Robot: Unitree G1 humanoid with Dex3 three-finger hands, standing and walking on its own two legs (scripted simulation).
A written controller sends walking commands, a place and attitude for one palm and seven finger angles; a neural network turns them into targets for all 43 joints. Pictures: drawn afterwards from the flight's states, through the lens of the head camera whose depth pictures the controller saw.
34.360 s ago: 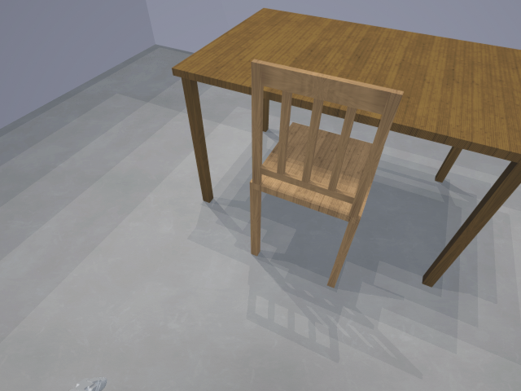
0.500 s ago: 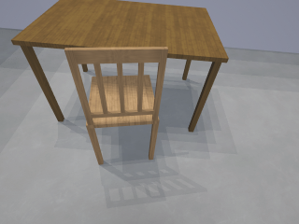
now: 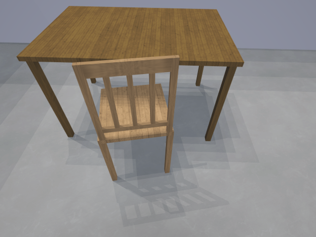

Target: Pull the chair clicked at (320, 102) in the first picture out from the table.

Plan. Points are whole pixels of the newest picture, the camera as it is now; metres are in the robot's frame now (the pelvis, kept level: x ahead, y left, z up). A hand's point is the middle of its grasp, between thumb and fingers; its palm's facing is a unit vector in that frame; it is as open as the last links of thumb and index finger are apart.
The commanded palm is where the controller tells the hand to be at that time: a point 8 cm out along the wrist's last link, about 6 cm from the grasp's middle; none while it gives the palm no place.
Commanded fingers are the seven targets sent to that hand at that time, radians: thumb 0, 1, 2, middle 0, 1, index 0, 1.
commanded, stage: let the arm hang, fingers relaxed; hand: left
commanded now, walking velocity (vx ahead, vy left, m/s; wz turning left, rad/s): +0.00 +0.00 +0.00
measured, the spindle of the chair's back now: (132, 102) +0.65 +0.14 -0.08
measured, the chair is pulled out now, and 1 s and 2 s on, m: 0.14 0.14 0.14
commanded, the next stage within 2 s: look to check the result in 0.28 s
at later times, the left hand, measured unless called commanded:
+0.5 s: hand out of the picture +0.01 +0.16 -0.18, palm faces -0.02 -0.98 -0.18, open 7.4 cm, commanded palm none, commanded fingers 0.00 0.90 0.90 -0.20 -0.30 -0.20 -0.30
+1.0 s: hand out of the picture +0.02 +0.16 -0.18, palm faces -0.02 -0.98 -0.19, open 7.4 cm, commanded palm none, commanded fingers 0.00 0.90 0.90 -0.20 -0.30 -0.20 -0.30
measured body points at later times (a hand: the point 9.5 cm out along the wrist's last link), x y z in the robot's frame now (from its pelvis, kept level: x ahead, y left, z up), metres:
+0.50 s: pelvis +0.01 +0.00 +0.00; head +0.02 +0.00 +0.45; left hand +0.01 +0.22 -0.16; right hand -0.01 -0.22 -0.16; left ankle +0.01 +0.07 -0.75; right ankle +0.00 -0.14 -0.75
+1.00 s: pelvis +0.02 -0.02 +0.00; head +0.02 -0.01 +0.45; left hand +0.03 +0.21 -0.16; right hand +0.01 -0.24 -0.16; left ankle +0.01 +0.07 -0.75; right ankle +0.00 -0.14 -0.75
